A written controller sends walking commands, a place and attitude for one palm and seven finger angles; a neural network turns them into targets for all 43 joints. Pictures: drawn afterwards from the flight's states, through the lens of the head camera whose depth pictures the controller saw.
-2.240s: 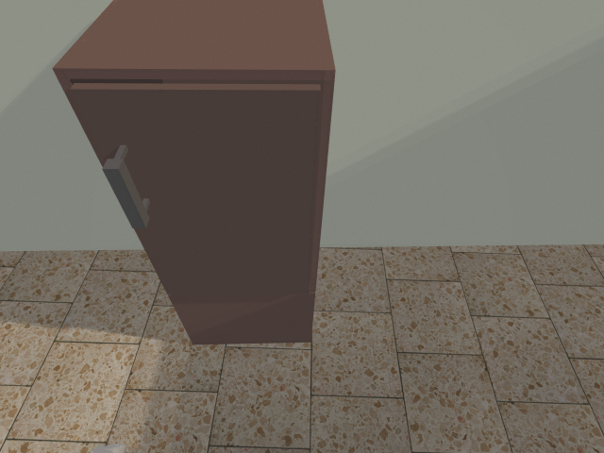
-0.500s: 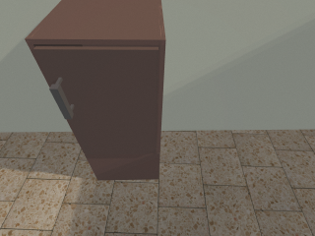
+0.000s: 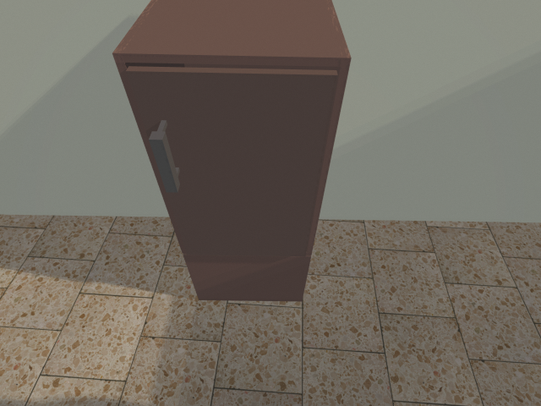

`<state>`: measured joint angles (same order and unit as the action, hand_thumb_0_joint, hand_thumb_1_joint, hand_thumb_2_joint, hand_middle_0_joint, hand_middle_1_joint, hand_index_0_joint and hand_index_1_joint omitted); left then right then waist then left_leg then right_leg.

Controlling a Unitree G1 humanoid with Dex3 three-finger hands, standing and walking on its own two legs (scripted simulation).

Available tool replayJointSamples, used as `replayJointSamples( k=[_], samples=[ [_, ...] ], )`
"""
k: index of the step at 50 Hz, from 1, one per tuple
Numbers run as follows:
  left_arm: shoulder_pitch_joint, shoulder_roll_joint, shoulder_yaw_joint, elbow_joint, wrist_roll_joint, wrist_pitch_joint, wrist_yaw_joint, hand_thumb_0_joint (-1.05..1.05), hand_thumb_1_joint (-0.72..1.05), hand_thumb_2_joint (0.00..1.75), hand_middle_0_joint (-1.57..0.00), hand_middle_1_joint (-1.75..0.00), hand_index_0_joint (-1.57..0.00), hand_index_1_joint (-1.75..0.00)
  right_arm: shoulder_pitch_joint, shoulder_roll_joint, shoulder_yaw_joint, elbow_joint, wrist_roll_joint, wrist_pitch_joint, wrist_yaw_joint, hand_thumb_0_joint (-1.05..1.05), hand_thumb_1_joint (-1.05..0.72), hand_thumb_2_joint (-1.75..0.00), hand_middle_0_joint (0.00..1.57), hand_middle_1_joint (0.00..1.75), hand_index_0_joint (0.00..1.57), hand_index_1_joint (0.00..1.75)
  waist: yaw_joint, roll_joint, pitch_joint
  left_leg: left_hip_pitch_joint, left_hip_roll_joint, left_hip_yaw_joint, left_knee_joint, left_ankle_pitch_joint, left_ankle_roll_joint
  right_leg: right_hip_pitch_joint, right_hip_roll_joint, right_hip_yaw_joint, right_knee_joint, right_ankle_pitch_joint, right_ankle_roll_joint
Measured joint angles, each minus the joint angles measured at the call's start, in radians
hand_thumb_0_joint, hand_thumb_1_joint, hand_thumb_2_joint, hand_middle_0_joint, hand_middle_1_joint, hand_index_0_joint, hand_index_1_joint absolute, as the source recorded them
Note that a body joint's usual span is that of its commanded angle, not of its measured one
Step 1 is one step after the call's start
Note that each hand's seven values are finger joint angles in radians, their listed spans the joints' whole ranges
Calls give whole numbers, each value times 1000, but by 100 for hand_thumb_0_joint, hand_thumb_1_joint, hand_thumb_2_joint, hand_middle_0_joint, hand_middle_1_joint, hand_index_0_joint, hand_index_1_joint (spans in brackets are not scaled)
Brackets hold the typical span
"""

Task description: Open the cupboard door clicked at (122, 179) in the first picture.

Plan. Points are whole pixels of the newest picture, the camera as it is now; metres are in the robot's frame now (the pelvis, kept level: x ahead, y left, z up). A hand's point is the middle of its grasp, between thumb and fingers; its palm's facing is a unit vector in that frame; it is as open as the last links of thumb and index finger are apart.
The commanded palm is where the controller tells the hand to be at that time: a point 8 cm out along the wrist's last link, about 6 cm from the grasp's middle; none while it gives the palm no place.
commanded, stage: come to a stop and stand still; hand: left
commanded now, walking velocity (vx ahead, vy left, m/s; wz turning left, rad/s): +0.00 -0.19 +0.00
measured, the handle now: (168, 156) +0.56 +0.25 +0.03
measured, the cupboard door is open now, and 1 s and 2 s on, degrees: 0 0 0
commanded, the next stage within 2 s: look again from close up in 1.20 s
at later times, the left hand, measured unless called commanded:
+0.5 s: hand out of the picture -0.03 +0.13 -0.17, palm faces +0.00 -0.99 -0.14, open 7.3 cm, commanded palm none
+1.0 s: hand out of the picture +0.01 +0.15 -0.17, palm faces +0.02 -0.98 -0.17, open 7.3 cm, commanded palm none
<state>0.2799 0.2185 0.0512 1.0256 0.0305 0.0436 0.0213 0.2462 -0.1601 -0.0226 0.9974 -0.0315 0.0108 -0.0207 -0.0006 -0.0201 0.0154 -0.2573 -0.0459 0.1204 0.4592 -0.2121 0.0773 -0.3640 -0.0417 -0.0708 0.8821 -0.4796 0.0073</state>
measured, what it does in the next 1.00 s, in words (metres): steps on the spot: right foot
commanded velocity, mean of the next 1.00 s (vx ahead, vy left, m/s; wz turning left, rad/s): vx -0.01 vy -0.02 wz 0.00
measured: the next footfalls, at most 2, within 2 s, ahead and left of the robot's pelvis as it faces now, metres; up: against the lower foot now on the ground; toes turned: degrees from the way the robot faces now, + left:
right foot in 0.10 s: +0.03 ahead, -0.07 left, +0.00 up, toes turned -3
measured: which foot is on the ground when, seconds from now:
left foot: down 0.00-1.00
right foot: up 0.00-0.08, down 0.10-1.00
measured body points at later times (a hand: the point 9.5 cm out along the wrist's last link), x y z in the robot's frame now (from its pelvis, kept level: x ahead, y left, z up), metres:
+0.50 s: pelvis +0.00 -0.01 +0.00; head +0.01 -0.01 +0.45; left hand -0.02 +0.19 -0.16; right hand -0.04 -0.21 -0.16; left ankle +0.02 +0.08 -0.74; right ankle -0.02 -0.08 -0.74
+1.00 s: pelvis +0.02 -0.01 +0.00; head +0.02 -0.01 +0.45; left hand +0.01 +0.20 -0.16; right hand +0.01 -0.23 -0.16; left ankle +0.02 +0.08 -0.74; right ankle -0.02 -0.08 -0.74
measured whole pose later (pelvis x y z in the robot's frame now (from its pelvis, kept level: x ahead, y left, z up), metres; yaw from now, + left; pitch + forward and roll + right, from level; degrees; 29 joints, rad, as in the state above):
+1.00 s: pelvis +0.02 -0.01 +0.00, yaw +0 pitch -1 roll +1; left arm 0.33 0.13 -0.02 1.10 0.01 -0.03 0.04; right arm 0.29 -0.14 0.02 1.13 -0.01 -0.02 -0.03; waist 0.00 -0.01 0.01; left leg -0.21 -0.01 0.11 0.47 -0.25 0.04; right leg -0.14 0.04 -0.07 0.47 -0.32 -0.06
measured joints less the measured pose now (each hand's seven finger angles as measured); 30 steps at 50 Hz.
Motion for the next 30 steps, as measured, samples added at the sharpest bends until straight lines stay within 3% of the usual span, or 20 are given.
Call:
replayJointSamples(
  k=[3,5,8,11,20,25,30],
  samples=[
    [9,-28,-18,20,-5,-9,-1,0,91,90,-20,-30,-20,-30,14,7,0,37,3,-13,-13,0,-92,-90,21,30,20,30,-7,4,-10,23,-15,12,-31,10,3,84,15,14,-177,35,-3],
    [13,-48,-29,35,-8,-20,1,0,91,90,-20,-30,-20,-30,23,10,3,67,10,-17,-15,0,-92,-90,21,30,20,30,-7,0,-15,25,-23,20,-21,3,0,151,18,28,-332,138,-9],
    [14,-86,-45,70,-10,-33,10,0,92,90,-20,-30,-20,-30,26,12,8,120,20,-16,-17,0,-92,-90,21,30,20,30,-12,30,-10,52,3,12,-35,4,-10,197,48,22,-398,184,-43],
    [30,-94,-51,92,-16,-40,11,1,93,90,-20,-30,-20,-30,33,28,15,154,24,-18,-20,0,-92,-90,21,29,20,30,-19,23,-12,73,17,12,-69,21,-19,222,65,24,-445,203,-56],
    [54,-121,-64,116,-24,-49,13,1,92,90,-20,-30,-20,-30,67,59,24,205,26,-15,-24,0,-91,-90,20,29,20,30,-20,2,-12,84,34,6,-106,47,-33,243,85,20,-507,241,-68],
    [64,-133,-80,93,-16,-75,23,1,92,90,-20,-30,-20,-30,90,40,28,131,15,-13,-4,0,-91,-90,20,29,20,30,-33,45,5,-18,56,-25,37,-10,-34,186,100,-14,-441,214,-78],
    [74,-123,-75,83,-20,-77,18,1,91,90,-20,-30,-20,-30,107,35,34,100,12,-13,-1,0,-91,-90,20,29,20,30,-32,58,-7,-26,48,-26,74,-35,-29,171,89,-17,-384,175,-75]
  ],
)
